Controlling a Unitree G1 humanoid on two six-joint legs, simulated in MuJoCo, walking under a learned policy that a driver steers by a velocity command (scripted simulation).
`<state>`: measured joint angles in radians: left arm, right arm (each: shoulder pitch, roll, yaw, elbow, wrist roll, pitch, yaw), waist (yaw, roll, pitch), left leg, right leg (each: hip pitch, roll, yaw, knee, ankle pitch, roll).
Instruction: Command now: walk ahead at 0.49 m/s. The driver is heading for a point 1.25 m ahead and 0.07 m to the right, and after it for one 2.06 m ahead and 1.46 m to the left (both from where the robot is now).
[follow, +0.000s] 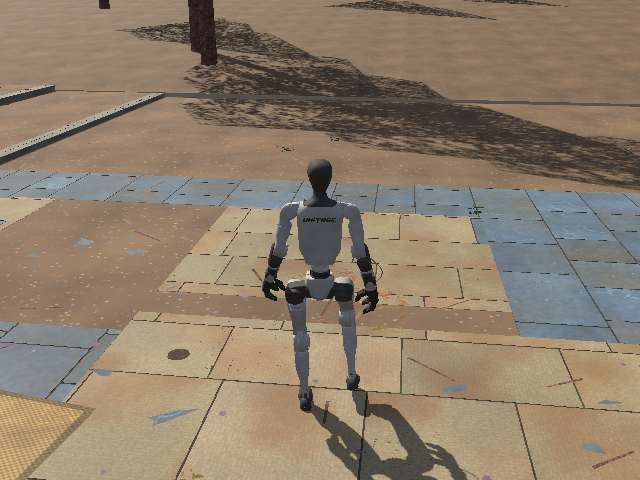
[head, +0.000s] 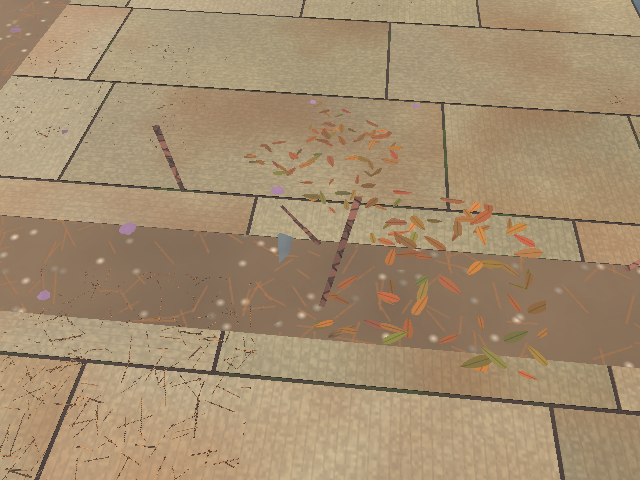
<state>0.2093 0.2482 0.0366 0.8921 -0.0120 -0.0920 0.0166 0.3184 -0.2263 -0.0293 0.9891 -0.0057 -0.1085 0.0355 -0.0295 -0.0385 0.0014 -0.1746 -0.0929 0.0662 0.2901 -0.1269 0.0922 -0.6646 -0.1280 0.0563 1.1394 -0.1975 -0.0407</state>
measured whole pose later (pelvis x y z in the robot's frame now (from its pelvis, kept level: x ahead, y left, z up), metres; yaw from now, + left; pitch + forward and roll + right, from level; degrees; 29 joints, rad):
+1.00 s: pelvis +0.55 -0.01 -0.01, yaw +1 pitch +1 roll +0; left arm 0.29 0.26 0.05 0.96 -0.02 -0.10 0.00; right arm 0.18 -0.24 -0.05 0.91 0.00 -0.10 0.03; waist 0.00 -0.03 0.02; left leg -0.34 -0.03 0.06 0.46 -0.15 0.07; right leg -0.44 -0.06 0.03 1.19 -0.35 -0.05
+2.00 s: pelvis +1.11 -0.02 -0.02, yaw +4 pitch +2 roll -1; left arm 0.37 0.26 0.07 1.02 0.00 -0.06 0.02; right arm 0.03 -0.24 -0.06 0.86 0.02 -0.09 0.04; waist 0.04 0.00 0.02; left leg -0.50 0.01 0.04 0.55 -0.08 0.10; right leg 0.03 -0.03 -0.09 0.49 -0.45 0.01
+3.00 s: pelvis +1.61 +0.13 -0.02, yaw +37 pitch +2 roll -3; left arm 0.30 0.30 0.08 0.89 -0.02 -0.05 0.02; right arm 0.06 -0.28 -0.07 0.63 0.01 -0.03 0.05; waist 0.07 0.04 0.05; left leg -0.52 0.03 0.04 0.55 -0.04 0.09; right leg 0.02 -0.07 -0.25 0.48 -0.45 0.05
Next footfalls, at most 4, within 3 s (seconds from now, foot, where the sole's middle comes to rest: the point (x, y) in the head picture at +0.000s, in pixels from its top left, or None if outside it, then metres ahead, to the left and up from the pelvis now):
0.30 right None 0.34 -0.17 -0.78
0.86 left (290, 421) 0.65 0.07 -0.78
1.42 right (382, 303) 0.97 -0.16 -0.78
1.98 left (286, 220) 1.26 0.09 -0.78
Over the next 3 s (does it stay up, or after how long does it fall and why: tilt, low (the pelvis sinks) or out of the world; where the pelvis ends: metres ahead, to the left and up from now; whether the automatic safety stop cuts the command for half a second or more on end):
stays up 1.61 0.13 -0.02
